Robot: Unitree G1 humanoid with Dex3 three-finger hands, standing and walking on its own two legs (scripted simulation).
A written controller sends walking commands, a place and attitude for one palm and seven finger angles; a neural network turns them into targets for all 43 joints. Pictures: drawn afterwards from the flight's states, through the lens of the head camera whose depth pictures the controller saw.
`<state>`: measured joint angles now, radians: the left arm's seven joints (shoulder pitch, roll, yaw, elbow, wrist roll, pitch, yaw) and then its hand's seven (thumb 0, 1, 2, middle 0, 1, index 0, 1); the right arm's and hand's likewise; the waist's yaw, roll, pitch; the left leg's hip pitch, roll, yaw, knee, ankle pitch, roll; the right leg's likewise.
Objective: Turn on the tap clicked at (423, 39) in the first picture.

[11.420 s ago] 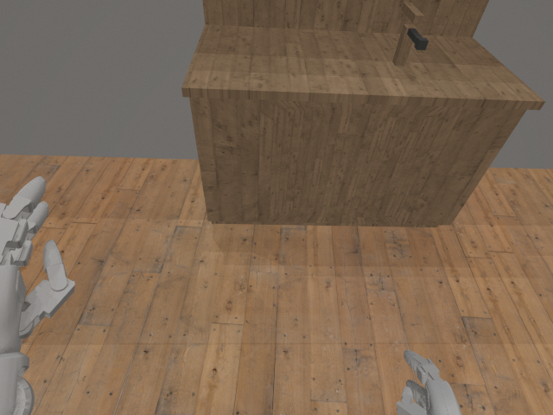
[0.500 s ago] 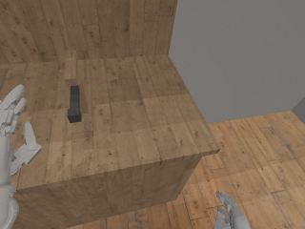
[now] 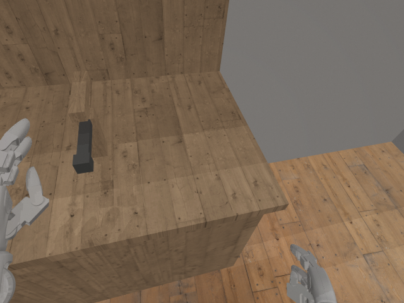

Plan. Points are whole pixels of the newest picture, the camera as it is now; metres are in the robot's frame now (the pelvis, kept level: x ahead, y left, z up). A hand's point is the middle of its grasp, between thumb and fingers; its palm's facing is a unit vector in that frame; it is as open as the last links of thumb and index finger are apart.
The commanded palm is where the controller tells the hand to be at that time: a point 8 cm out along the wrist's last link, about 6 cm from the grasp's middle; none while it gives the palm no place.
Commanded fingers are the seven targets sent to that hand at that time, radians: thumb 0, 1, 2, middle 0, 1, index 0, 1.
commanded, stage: come to a stop and stand still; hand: left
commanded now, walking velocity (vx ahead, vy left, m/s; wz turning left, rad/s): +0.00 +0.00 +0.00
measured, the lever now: (83, 163) +0.33 +0.26 +0.10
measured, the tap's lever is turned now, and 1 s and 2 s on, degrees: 0 0 0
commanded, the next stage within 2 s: look again from close up in 0.36 s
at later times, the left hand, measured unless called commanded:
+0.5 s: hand (67, 204) +0.22 +0.22 +0.15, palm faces +0.34 -0.86 -0.38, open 7.4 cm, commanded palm +0.16 +0.26 +0.17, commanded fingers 0.00 0.90 0.90 -0.20 -0.30 -0.20 -0.30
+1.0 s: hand (56, 200) +0.22 +0.23 +0.16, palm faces +0.37 -0.86 -0.36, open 7.4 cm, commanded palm +0.16 +0.26 +0.17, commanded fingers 0.00 0.90 0.90 -0.20 -0.30 -0.20 -0.30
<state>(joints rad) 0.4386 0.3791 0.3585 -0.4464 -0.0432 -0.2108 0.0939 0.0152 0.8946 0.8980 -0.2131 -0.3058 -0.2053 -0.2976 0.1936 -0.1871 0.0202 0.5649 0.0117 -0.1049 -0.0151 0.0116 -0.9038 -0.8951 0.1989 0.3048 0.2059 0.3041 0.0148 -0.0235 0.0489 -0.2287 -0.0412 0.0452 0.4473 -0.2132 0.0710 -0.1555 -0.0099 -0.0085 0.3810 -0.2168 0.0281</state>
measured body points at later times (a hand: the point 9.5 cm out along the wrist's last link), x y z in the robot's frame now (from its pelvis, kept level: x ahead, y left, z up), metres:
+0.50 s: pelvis +0.00 -0.02 +0.00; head +0.02 -0.01 +0.45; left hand +0.19 +0.26 +0.17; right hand +0.17 -0.26 -0.07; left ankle +0.02 +0.06 -0.74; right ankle -0.01 -0.14 -0.74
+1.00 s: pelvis +0.00 -0.02 +0.00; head +0.02 +0.00 +0.45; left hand +0.19 +0.27 +0.18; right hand +0.19 -0.24 -0.07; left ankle +0.02 +0.06 -0.74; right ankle -0.01 -0.14 -0.74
